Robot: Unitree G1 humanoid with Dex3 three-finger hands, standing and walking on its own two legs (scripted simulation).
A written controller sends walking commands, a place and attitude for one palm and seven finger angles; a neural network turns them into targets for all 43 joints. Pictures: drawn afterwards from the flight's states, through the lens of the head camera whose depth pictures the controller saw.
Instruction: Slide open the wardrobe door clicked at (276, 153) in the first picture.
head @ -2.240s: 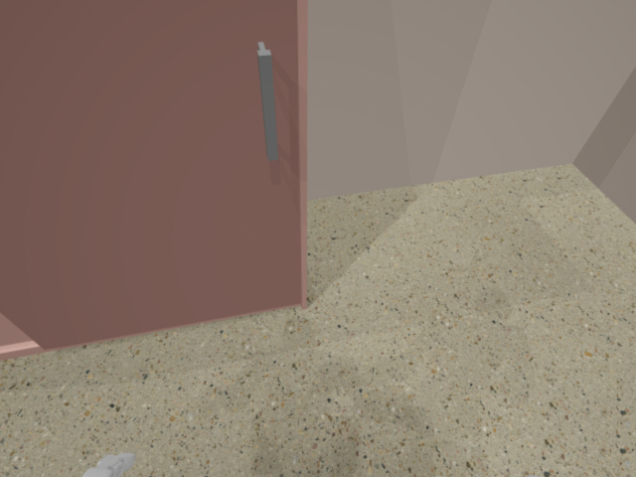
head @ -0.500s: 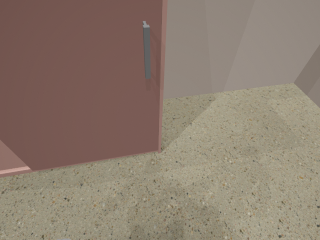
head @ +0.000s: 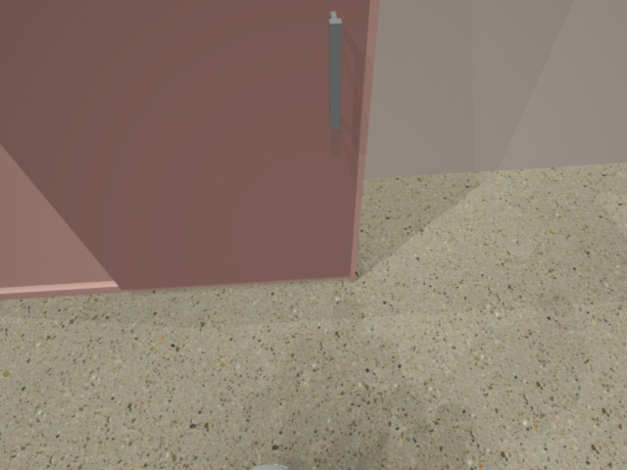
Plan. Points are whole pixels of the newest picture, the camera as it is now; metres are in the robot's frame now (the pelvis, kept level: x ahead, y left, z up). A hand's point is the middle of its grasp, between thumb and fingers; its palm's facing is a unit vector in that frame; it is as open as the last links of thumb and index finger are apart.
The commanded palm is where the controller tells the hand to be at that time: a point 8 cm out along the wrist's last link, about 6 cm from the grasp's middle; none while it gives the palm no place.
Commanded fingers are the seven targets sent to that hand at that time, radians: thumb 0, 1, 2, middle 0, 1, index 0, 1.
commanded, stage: take the last steps up to it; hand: right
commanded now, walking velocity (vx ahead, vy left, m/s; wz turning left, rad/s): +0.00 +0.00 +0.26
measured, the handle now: (334, 74) +0.81 +0.01 +0.09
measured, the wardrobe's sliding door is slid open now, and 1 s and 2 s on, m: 0.00 0.00 0.00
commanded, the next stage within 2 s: come to a stop and stand still in 1.10 s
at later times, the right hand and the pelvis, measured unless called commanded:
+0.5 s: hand out of the picture +0.06 -0.13 -0.16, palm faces -0.05 +0.98 -0.19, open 7.4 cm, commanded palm none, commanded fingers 0.00 -0.90 -0.90 0.20 0.30 0.20 0.30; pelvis +0.03 +0.04 +0.01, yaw +6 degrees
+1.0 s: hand (433, 411) +0.24 -0.16 -0.17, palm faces -0.09 +0.98 -0.17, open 7.4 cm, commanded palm none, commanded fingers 0.00 -0.90 -0.90 0.20 0.30 0.20 0.30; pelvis +0.19 +0.02 +0.01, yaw +8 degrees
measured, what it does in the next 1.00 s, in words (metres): walks ahead: left foot, then right foot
